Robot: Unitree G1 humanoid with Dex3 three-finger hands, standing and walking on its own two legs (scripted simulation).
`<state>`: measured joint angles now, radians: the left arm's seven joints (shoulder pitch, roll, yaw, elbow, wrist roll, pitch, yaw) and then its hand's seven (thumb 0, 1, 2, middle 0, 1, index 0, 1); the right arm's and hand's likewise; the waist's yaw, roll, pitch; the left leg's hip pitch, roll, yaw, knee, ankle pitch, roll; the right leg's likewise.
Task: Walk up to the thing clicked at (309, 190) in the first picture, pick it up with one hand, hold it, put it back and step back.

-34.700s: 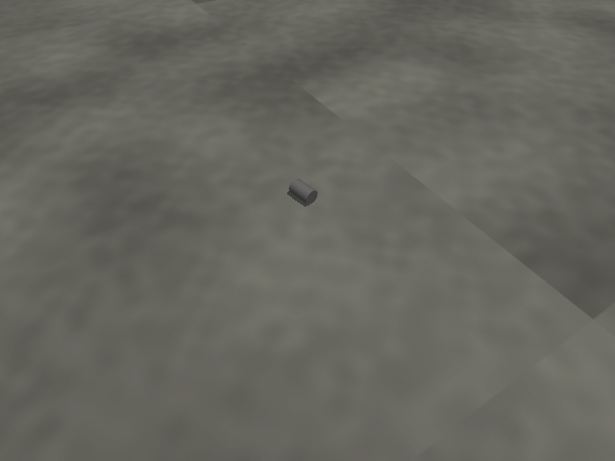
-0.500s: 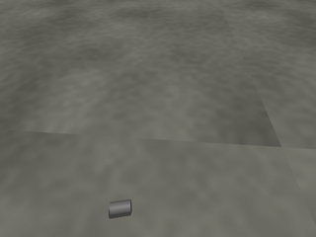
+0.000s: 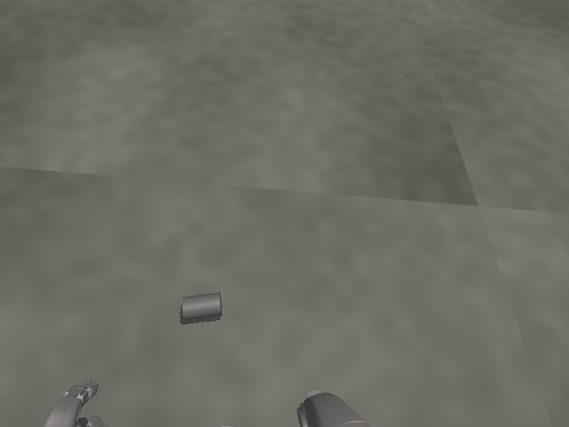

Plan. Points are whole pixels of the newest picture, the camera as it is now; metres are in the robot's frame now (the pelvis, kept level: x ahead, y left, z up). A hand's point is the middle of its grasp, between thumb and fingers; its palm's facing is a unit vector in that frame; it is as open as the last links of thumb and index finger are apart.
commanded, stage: step back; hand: left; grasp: from above
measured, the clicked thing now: (202, 306) +0.54 +0.23 -0.72
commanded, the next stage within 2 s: none
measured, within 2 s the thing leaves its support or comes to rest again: neither
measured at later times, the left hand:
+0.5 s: hand out of the picture +0.02 +0.24 -0.14, palm faces -0.04 -0.91 -0.40, open 7.4 cm
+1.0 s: hand out of the picture -0.17 +0.23 -0.16, palm faces -0.08 -0.91 -0.41, open 7.4 cm
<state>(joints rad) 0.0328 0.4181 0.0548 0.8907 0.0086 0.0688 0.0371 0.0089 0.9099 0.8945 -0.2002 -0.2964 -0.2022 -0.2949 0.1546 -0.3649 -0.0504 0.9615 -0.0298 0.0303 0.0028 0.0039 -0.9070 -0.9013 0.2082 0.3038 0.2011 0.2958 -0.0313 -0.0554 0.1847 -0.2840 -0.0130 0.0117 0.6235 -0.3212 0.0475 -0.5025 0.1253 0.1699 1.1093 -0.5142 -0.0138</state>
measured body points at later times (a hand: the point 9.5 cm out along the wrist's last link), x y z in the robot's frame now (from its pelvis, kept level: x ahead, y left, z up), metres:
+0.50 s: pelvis -0.11 -0.02 +0.00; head -0.05 -0.03 +0.44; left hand +0.02 +0.29 -0.11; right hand -0.03 -0.34 -0.12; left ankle -0.14 +0.10 -0.68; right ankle -0.07 -0.14 -0.73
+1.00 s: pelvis -0.27 -0.04 -0.02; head -0.22 -0.05 +0.43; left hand -0.16 +0.27 -0.13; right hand -0.16 -0.37 -0.12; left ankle -0.15 +0.09 -0.73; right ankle -0.29 -0.17 -0.73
